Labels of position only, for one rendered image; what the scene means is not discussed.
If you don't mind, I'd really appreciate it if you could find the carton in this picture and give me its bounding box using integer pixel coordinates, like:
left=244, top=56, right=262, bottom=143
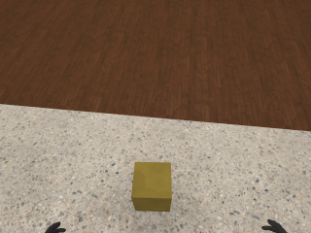
left=131, top=161, right=172, bottom=212

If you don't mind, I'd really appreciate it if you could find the left robot hand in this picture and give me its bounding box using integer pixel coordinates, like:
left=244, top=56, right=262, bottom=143
left=45, top=221, right=66, bottom=233

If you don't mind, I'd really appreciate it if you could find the right robot hand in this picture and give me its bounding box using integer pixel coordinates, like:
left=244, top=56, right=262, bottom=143
left=261, top=219, right=288, bottom=233

